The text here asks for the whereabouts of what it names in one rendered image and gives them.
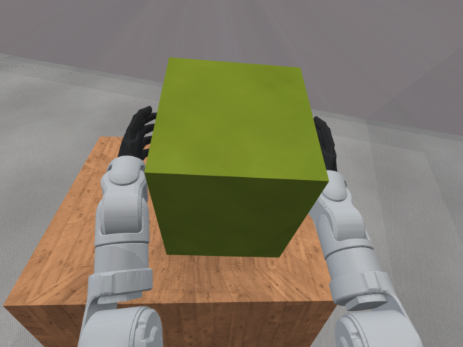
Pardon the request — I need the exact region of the left robot upper arm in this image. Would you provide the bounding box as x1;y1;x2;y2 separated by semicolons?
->
79;306;163;347

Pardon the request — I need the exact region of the right robot upper arm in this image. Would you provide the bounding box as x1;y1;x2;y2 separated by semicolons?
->
335;309;422;347

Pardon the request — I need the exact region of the pedestal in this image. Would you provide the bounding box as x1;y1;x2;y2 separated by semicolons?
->
3;137;337;347

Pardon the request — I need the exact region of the left robot hand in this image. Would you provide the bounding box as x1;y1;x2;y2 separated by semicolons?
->
118;106;157;160

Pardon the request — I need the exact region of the robot left forearm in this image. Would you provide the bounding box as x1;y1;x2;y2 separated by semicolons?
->
77;155;153;347

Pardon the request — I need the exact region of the robot right forearm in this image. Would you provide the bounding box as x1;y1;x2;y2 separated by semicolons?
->
308;170;423;347

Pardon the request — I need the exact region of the right robot hand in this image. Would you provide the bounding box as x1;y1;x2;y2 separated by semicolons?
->
313;116;337;172

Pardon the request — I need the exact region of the carton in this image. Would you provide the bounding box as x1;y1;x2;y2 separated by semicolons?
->
144;57;329;257

